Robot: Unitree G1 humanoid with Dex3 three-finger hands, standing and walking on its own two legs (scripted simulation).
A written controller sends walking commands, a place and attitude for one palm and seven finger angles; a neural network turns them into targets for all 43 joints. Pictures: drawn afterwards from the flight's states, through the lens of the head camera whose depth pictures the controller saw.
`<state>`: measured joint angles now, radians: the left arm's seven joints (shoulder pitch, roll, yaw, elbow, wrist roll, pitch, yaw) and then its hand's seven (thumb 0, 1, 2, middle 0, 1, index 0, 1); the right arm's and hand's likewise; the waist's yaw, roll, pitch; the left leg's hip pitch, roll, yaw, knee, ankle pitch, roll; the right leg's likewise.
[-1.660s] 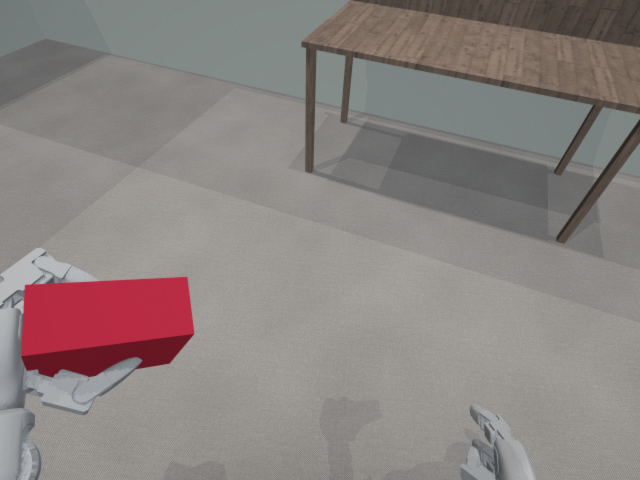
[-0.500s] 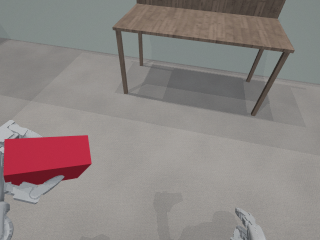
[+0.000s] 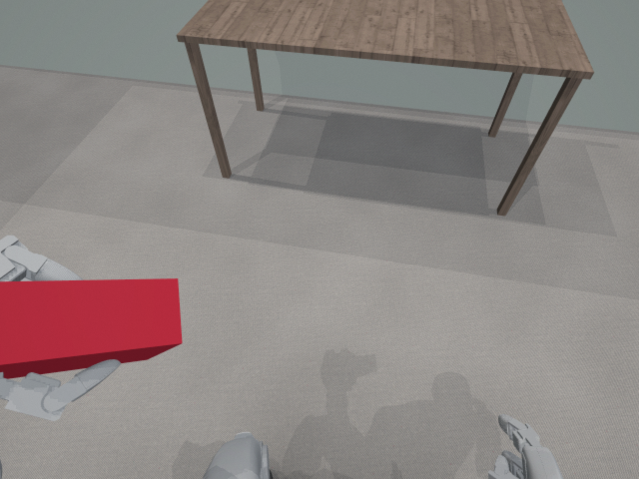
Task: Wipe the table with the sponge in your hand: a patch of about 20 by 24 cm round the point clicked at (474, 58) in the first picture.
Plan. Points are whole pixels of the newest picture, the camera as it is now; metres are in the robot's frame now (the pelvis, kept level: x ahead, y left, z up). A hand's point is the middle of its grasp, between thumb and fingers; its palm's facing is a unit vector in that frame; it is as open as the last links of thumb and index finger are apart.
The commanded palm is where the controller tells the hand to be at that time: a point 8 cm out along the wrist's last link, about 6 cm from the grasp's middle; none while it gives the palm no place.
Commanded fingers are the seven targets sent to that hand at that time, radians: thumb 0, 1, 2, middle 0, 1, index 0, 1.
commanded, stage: walk to a spot facing it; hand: left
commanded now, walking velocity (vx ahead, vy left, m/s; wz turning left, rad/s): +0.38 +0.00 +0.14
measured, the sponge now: (113, 327) +0.23 +0.20 +0.15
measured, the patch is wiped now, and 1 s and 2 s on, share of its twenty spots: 0.00 0.00 0.00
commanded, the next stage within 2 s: none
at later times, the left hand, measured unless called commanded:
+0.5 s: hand (138, 196) +0.36 +0.21 +0.18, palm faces +0.45 -0.73 -0.51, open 9.9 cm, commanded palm +0.31 +0.25 +0.18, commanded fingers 0.00 0.10 1.30 -1.20 -1.60 -1.20 -1.60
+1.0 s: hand (155, 121) +0.51 +0.24 +0.17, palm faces +0.54 -0.75 -0.38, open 9.9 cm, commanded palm +0.43 +0.26 +0.18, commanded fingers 0.00 0.10 1.30 -1.20 -1.60 -1.20 -1.60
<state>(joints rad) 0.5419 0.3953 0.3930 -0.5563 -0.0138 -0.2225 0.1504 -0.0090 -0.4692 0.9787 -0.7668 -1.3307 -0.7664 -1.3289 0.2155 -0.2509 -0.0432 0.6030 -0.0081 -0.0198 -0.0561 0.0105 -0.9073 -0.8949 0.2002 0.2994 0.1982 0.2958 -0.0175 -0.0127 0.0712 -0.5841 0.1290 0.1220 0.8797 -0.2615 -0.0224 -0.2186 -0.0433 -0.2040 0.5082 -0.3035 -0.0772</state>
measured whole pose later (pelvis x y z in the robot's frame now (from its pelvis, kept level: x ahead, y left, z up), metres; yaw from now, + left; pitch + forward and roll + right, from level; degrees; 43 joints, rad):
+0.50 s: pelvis +0.16 -0.04 -0.02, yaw +2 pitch +0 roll +0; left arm 0.48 0.40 0.39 -0.52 -0.02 -0.22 0.15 -0.01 -0.47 0.98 -0.77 -1.33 -0.77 -1.33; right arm 0.24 -0.12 0.03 0.60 0.00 -0.08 -0.05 0.01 -0.90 -0.89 0.21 0.30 0.21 0.30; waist 0.03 0.05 0.06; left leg -0.27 0.17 0.11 0.65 -0.36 -0.03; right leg -0.37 -0.10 -0.18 0.61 -0.27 0.03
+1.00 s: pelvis +0.31 -0.04 -0.02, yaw +8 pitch -1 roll +0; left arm 0.38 0.40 0.40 -0.50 -0.02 -0.21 0.17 -0.01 -0.47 0.98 -0.77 -1.33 -0.77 -1.33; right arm 0.16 -0.18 -0.04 0.58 0.00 -0.05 -0.05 0.01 -0.91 -0.90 0.20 0.30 0.20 0.30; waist -0.02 -0.05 0.08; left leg -0.37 0.07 0.16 0.65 -0.25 0.04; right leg -0.40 -0.08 -0.08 1.16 -0.53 0.03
